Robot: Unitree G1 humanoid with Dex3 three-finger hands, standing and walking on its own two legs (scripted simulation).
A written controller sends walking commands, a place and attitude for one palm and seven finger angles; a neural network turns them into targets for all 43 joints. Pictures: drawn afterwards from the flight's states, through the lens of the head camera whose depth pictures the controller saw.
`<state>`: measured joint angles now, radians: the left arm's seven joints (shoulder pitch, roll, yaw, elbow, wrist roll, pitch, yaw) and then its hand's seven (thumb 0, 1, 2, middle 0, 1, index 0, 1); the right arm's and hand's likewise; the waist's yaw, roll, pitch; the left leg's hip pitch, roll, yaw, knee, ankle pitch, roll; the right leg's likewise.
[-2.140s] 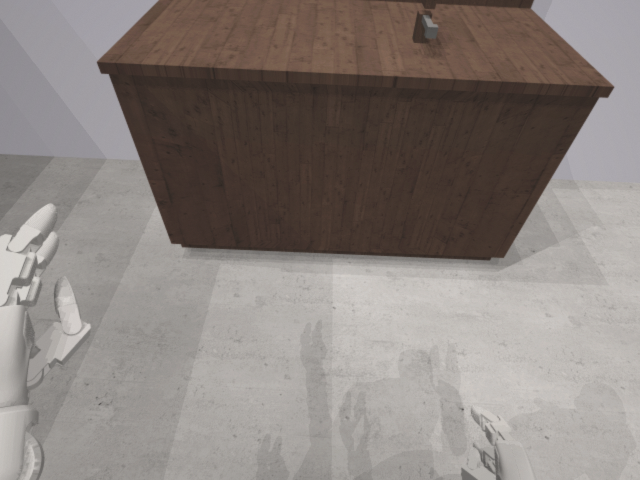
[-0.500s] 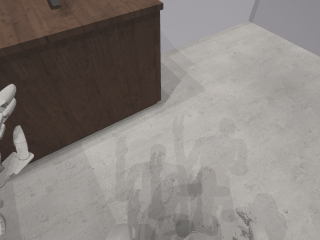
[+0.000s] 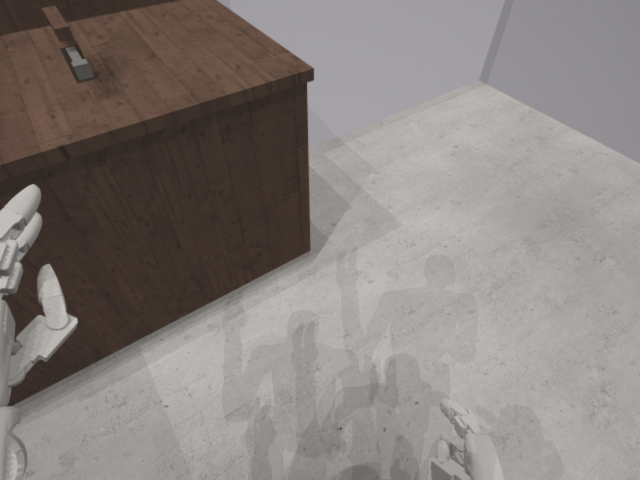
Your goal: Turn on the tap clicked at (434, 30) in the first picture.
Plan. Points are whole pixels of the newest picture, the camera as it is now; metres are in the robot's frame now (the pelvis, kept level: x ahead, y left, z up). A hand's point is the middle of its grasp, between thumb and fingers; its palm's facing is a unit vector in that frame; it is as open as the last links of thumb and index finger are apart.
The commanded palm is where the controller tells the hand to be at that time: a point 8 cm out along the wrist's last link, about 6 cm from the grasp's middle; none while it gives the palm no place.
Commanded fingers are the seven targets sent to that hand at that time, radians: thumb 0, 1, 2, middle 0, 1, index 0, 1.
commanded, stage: walk to a spot facing it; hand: left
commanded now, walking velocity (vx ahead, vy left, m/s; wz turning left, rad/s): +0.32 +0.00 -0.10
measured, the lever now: (82, 69) +0.80 +0.54 +0.11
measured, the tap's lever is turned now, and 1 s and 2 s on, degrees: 0 0 0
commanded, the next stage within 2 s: turn to face it in 0.18 s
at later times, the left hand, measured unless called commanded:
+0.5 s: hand (146, 196) +0.38 +0.23 +0.17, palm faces +0.44 -0.80 -0.42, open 7.4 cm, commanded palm +0.30 +0.27 +0.18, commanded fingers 0.00 0.90 0.90 -0.20 -0.30 -0.20 -0.30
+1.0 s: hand (158, 222) +0.34 +0.21 +0.17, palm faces +0.58 -0.73 -0.38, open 7.4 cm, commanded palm +0.27 +0.24 +0.18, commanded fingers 0.00 0.90 0.90 -0.20 -0.30 -0.20 -0.30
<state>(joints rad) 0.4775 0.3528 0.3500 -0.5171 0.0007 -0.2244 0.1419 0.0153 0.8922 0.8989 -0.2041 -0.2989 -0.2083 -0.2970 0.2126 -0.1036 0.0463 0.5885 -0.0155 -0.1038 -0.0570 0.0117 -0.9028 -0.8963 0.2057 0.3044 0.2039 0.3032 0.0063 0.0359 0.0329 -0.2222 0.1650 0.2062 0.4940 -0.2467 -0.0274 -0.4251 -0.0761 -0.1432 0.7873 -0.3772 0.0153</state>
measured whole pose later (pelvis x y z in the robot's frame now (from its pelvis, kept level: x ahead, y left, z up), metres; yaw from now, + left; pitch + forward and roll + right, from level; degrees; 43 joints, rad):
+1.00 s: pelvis +0.18 -0.07 -0.01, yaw +13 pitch +0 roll +1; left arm 0.48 0.34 0.33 -0.56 -0.02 -0.19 0.17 0.01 0.89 0.90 -0.21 -0.30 -0.21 -0.30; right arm 0.18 -0.23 -0.02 0.58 -0.01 -0.05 -0.08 0.01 -0.91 -0.90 0.20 0.30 0.20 0.30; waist -0.01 -0.03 0.05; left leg -0.28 0.02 0.11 0.60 -0.35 -0.01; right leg -0.27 -0.10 -0.20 0.60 -0.32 -0.02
